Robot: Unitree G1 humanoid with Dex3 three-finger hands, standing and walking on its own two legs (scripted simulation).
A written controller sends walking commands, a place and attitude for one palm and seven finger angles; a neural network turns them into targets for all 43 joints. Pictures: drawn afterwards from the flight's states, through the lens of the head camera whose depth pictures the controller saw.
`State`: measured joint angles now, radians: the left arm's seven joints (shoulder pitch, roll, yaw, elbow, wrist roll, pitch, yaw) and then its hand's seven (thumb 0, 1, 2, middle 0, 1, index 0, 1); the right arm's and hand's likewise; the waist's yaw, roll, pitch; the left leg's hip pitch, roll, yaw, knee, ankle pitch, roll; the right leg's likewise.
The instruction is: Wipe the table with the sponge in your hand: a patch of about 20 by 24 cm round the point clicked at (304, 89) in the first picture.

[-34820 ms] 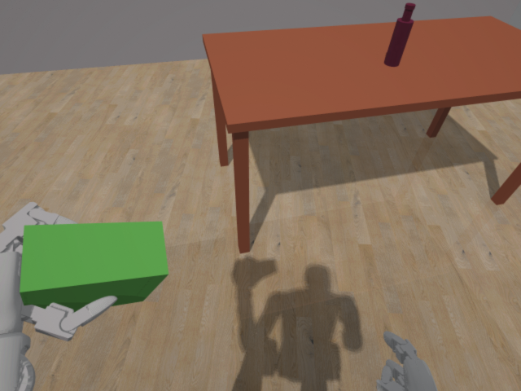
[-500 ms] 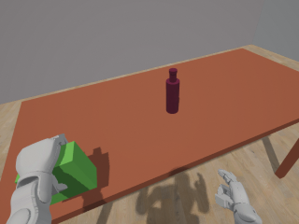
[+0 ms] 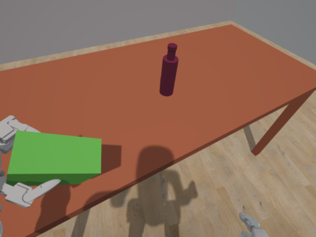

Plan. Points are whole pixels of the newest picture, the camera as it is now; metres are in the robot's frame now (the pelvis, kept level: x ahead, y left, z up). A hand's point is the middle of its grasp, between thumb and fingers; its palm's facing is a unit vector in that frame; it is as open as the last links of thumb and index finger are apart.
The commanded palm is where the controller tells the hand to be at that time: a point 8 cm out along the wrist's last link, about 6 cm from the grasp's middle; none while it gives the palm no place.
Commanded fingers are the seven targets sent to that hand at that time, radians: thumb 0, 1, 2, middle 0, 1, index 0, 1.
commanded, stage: step back with the hand held close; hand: left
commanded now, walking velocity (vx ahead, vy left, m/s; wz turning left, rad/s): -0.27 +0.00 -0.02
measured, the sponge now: (66, 162) +0.23 +0.20 +0.13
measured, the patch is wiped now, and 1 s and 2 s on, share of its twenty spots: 1.00 1.00 1.00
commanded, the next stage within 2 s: stop stepping back and stand still in 0.90 s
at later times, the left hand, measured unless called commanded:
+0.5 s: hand out of the picture +0.15 +0.26 +0.18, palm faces +0.46 -0.79 -0.40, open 10.4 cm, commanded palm +0.10 +0.29 +0.19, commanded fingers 0.00 0.10 1.30 -1.20 -1.60 -1.20 -1.60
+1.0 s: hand out of the picture +0.04 +0.23 +0.17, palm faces +0.38 -0.84 -0.39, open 10.4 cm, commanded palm -0.02 +0.27 +0.19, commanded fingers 0.00 0.10 1.30 -1.20 -1.60 -1.20 -1.60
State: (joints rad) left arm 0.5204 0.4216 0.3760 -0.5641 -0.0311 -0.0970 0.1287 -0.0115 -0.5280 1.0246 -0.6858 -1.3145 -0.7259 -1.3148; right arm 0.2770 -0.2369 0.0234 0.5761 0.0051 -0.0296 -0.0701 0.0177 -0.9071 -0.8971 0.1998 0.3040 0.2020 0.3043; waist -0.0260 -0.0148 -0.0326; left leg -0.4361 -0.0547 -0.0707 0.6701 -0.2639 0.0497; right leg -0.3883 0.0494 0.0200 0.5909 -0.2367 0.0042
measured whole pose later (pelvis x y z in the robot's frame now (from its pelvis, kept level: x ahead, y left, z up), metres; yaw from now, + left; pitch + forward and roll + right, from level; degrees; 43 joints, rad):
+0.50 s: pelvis -0.05 +0.00 -0.01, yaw +2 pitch +1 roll -3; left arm 0.44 0.41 0.40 -0.60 0.00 -0.14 0.14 -0.01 -0.53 1.03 -0.69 -1.31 -0.73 -1.31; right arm 0.21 -0.19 0.02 0.57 -0.02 -0.09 -0.05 0.01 -0.91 -0.90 0.20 0.30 0.20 0.30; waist 0.01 -0.02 -0.01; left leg -0.52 -0.01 -0.04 0.71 -0.20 0.05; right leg -0.48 0.08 0.04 0.93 -0.41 0.01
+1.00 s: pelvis -0.18 -0.01 +0.00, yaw +0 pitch +1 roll -1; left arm 0.49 0.41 0.40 -0.61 -0.04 -0.12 0.15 -0.01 -0.53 1.03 -0.69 -1.32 -0.73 -1.32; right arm 0.17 -0.18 0.01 0.57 0.01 -0.11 -0.03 0.01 -0.91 -0.90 0.20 0.30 0.20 0.30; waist -0.01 -0.08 0.03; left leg -0.41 0.03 0.03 0.61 -0.21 0.02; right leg -0.54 0.05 0.05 0.92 -0.44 0.02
